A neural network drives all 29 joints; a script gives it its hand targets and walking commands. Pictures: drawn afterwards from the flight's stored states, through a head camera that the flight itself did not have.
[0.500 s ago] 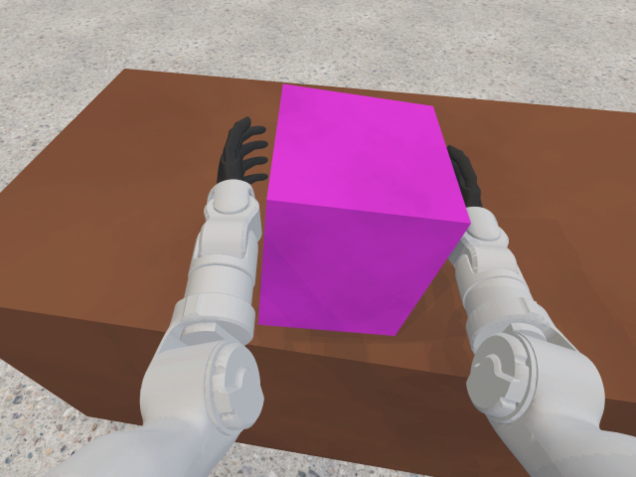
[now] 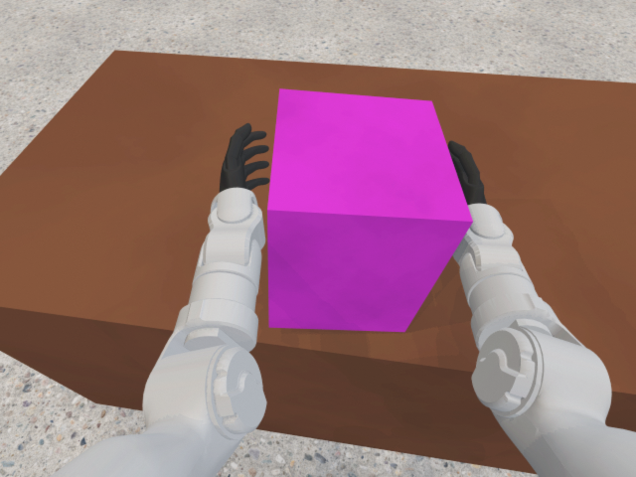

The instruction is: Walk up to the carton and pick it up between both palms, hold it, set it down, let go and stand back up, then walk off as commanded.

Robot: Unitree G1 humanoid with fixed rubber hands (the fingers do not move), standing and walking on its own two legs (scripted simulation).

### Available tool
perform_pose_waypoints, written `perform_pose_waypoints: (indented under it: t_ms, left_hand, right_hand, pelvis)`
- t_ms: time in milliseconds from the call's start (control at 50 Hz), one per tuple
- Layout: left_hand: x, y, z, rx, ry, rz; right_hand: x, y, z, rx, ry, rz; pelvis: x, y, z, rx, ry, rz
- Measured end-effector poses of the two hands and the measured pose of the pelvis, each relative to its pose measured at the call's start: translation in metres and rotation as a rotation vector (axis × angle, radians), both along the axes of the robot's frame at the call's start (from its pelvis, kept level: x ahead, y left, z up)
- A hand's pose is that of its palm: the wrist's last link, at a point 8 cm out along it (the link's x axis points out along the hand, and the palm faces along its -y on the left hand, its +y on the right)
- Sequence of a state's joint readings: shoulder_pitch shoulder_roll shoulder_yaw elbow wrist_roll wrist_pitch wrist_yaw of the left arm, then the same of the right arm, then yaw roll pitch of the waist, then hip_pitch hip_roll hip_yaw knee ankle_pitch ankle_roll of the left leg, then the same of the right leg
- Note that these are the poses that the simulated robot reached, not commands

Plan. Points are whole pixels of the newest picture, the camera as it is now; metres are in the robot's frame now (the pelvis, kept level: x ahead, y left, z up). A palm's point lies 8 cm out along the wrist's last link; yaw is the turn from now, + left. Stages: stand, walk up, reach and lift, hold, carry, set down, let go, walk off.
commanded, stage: set down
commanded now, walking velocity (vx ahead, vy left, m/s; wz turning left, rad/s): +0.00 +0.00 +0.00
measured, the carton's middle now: (346, 219) +0.44 +0.02 +0.05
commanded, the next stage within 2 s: none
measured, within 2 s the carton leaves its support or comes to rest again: rests again in 1.94 s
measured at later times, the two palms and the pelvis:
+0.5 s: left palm (237, 200) +0.41 +0.15 +0.12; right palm (470, 212) +0.43 -0.13 +0.09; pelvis -0.01 +0.00 +0.00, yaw +0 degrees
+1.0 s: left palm (229, 212) +0.40 +0.17 +0.10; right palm (461, 209) +0.43 -0.12 +0.09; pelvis -0.01 +0.00 +0.00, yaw +0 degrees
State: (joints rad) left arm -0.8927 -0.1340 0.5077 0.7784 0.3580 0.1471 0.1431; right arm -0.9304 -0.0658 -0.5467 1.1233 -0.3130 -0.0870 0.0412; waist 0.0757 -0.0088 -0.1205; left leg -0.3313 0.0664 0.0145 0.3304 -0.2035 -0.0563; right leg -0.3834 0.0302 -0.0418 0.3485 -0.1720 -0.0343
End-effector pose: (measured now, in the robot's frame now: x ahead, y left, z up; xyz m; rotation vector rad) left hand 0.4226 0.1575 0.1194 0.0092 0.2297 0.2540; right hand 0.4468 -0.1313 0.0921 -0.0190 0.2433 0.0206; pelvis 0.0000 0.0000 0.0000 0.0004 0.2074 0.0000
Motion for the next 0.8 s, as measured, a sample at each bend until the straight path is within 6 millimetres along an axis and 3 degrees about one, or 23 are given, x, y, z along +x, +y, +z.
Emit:
perform_pose_waypoints:
  t_ms: [480,800]
  left_hand:
    - [-0.015,-0.002,-0.003,-0.023,-0.002,0.007]
    - [-0.017,0.003,-0.012,-0.032,-0.003,0.009]
  right_hand:
    - [-0.014,-0.003,0.001,0.004,-0.008,0.002]
    - [-0.014,0.002,0.001,-0.024,-0.026,0.012]
  pelvis:
    - [-0.015,-0.001,0.000,0.005,0.003,-0.008]
    - [-0.011,-0.001,0.001,0.007,-0.019,-0.002]
